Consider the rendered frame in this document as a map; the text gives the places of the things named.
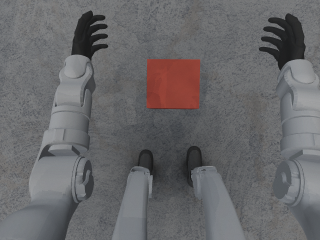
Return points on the left robot forearm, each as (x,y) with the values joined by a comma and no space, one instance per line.
(67,134)

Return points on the robot right foot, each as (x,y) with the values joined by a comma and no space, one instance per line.
(193,160)

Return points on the robot left upper arm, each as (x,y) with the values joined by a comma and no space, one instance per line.
(58,184)

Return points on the carton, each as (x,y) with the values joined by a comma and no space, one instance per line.
(173,84)

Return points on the right robot forearm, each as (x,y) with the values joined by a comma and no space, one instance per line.
(298,90)

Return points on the robot right upper arm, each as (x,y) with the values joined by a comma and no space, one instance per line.
(297,184)

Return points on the robot right hand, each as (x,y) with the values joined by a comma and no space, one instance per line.
(291,46)

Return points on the left robot thigh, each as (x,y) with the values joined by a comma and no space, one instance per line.
(131,222)

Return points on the robot left hand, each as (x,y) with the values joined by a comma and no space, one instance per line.
(83,40)

